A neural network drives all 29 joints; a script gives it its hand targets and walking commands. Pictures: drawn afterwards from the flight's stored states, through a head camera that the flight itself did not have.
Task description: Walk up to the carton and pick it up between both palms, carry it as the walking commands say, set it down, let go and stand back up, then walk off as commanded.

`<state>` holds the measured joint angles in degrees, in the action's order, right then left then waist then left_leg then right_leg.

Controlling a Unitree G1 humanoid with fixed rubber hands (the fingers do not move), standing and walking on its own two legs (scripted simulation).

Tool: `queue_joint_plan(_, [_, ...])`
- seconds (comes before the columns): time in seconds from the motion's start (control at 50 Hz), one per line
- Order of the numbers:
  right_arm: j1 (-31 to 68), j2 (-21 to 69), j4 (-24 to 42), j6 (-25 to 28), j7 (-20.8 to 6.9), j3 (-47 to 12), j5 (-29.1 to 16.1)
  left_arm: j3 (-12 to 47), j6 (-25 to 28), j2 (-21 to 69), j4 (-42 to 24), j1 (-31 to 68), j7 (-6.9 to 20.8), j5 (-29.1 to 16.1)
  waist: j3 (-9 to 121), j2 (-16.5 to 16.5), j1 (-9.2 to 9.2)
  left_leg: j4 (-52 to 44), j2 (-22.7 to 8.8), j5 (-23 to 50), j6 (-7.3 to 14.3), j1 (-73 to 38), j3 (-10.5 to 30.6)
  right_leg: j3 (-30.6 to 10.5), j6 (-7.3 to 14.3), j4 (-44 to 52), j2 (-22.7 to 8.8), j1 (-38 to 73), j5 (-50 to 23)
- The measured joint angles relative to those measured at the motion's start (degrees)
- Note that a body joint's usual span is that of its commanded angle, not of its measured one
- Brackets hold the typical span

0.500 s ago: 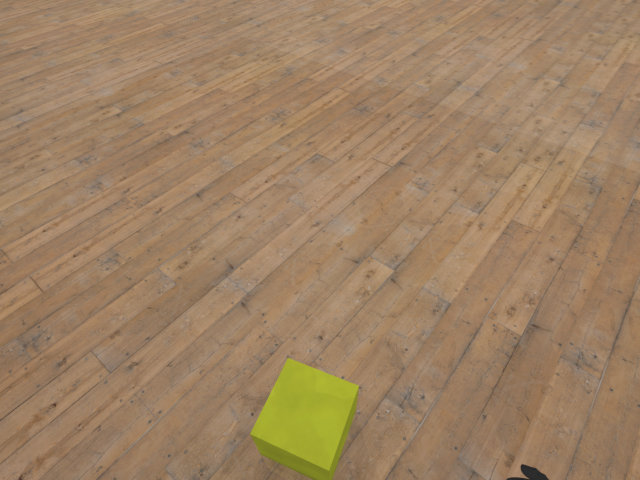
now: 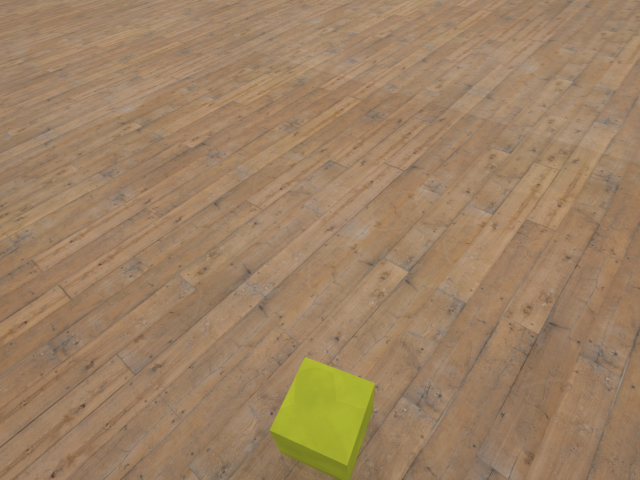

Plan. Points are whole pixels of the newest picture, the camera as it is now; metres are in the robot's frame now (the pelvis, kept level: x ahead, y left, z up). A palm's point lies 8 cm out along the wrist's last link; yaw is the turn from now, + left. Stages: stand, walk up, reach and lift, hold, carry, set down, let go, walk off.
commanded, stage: walk up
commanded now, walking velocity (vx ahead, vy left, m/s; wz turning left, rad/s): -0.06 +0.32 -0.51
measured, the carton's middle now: (326, 418) +0.43 +0.07 -0.67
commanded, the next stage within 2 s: none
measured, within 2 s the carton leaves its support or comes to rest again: neither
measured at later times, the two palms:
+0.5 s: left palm out of the picture +0.12 +0.39 -0.14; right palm out of the picture +0.02 -0.10 -0.12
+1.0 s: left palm (158, 384) +0.30 +0.31 -0.13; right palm out of the picture -0.03 -0.09 -0.15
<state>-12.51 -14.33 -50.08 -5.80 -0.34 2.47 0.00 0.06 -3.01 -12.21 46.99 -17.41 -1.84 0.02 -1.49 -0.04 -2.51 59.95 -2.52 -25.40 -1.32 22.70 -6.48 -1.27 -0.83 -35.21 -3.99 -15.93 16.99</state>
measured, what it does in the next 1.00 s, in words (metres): steps to the left, turning right: left foot, then right foot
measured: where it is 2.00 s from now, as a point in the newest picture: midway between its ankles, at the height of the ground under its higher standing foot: outside the picture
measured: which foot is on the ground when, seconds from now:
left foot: up 0.00-0.18, down 0.20-1.00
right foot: down 0.00-0.22, up 0.24-0.98, down 1.00-1.00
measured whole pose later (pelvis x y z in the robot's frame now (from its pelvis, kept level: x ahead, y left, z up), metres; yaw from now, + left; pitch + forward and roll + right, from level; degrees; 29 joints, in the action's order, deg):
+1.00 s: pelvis +0.10 +0.14 -0.02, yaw -18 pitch -2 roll +1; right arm -26.3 -14.3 -53.5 -1.6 0.6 2.5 0.0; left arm 0.0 -2.5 -12.3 46.9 -9.3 0.0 0.0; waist -2.0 0.0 4.7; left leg 41.5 -3.1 -30.8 3.6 5.2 -20.6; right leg -0.6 0.0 -45.7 -2.6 -23.3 15.9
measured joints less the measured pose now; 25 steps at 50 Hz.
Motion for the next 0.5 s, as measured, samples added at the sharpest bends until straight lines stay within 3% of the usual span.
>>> queue_joint_plan(0.1, [3.75,-0.02,4.76,-0.58,-0.80,0.00,0.00,0.01,-0.29,0.01,-0.03,-0.71,0.00,0.00,-0.26,0.05,-1.25,-1.96,-0.02,-0.06,0.00,0.48,0.06,-3.68,-2.86,0.14,-2.29,-0.72,-0.95])
queue_joint_plan(0.2, [5.33,-0.04,8.35,-0.16,-1.65,0.01,0.00,0.02,-0.81,0.02,-0.03,-0.72,0.00,0.00,-0.14,0.27,-0.71,-21.34,-0.06,0.48,0.00,-7.39,0.12,-6.44,-6.01,-0.21,-3.11,-1.42,-0.99])
queue_joint_plan(0.24, [4.33,0.00,8.24,0.19,-1.65,0.02,0.00,0.00,-1.15,0.02,0.03,-0.57,0.00,0.00,-0.44,0.27,0.69,-21.55,-0.14,5.87,0.78,-7.45,-0.22,-6.51,-4.78,-4.26,-2.70,-2.40,4.45])
queue_joint_plan(0.28, [1.88,-0.01,7.57,0.18,-1.65,0.02,0.00,0.00,-2.01,0.03,0.04,-0.57,0.00,0.00,-0.41,0.30,1.34,-20.07,-0.46,4.55,2.06,-7.87,-1.07,-6.19,-4.26,-14.06,-1.01,-4.54,9.32])
queue_joint_plan(0.36, [-2.26,0.00,5.48,0.18,-1.01,0.02,0.01,0.00,-2.45,0.01,-0.02,-0.60,0.00,0.00,-0.38,0.27,1.90,-21.80,-0.45,3.70,3.90,-9.70,-3.20,-2.93,-3.66,-28.26,1.02,-7.44,8.67])
queue_joint_plan(0.5, [-5.24,0.01,4.89,1.69,0.26,0.02,0.00,0.01,-2.41,0.00,-0.03,-0.60,0.11,0.00,-0.38,-0.03,2.42,-22.98,0.20,2.03,6.11,-10.76,-9.98,-0.61,-2.66,-32.33,1.33,-7.63,6.48])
